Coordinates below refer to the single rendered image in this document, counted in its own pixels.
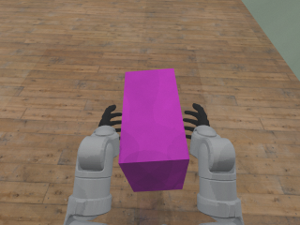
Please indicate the robot right forearm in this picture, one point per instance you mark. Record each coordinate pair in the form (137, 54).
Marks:
(217, 197)

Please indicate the robot left hand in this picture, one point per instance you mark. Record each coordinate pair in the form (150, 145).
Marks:
(107, 116)

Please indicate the robot right hand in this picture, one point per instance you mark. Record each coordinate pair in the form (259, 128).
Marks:
(200, 115)

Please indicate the robot left forearm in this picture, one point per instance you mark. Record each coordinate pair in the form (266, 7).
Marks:
(91, 195)

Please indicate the carton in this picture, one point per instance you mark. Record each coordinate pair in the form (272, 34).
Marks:
(153, 150)

